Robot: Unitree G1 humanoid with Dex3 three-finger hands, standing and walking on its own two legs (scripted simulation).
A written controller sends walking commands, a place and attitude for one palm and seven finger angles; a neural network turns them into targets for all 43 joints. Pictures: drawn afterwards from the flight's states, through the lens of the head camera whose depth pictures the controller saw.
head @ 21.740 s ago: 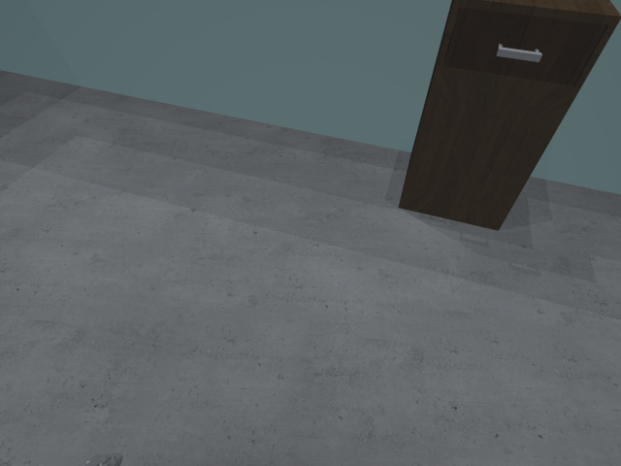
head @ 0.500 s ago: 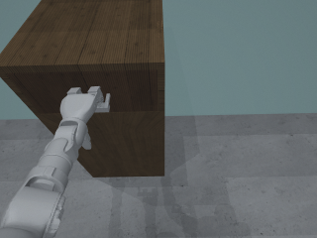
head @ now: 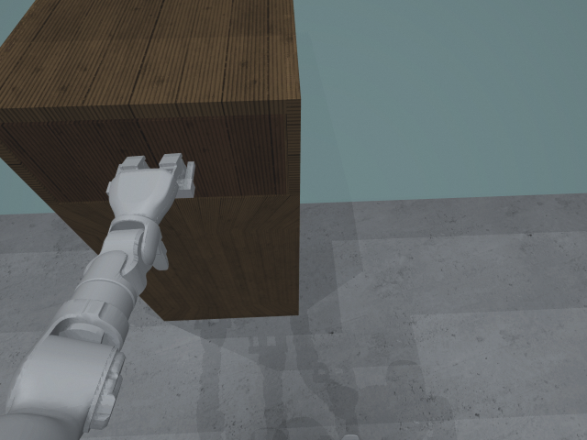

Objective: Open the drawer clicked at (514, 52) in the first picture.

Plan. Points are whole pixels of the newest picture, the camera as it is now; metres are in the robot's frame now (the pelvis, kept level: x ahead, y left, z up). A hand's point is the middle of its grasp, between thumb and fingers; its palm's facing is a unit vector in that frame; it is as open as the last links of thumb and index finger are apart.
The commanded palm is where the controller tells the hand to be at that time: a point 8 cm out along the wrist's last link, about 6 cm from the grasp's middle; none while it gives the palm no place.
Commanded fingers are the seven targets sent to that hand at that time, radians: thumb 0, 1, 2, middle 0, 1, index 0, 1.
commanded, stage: lower the fingers behind the handle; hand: left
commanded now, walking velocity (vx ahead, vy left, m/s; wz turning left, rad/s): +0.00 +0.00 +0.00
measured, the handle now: (154, 179) +0.50 +0.21 +0.03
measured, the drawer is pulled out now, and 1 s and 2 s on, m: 0.00 0.00 0.04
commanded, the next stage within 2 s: close the thumb around the handle in 0.20 s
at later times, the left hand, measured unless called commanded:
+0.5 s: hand (156, 212) +0.45 +0.21 +0.01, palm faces -0.05 -0.04 -1.00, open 12.8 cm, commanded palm +0.43 +0.21 +0.07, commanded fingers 0.00 0.12 0.56 -0.34 -1.27 -0.34 -1.27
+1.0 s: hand (153, 215) +0.44 +0.21 +0.01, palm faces -0.05 -0.03 -1.00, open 5.6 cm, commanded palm +0.42 +0.21 +0.07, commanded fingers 0.00 0.90 0.90 -0.40 -1.35 -0.40 -1.35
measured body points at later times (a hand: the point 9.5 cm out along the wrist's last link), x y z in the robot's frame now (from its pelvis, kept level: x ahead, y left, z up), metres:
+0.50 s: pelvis +0.01 +0.00 +0.00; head +0.08 -0.01 +0.44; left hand +0.45 +0.21 +0.07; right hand +0.05 -0.27 -0.13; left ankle -0.01 +0.09 -0.71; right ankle -0.01 -0.10 -0.71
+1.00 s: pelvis +0.01 +0.00 +0.00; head +0.08 -0.01 +0.45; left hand +0.44 +0.21 +0.07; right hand +0.06 -0.27 -0.13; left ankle -0.01 +0.09 -0.71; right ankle -0.01 -0.10 -0.71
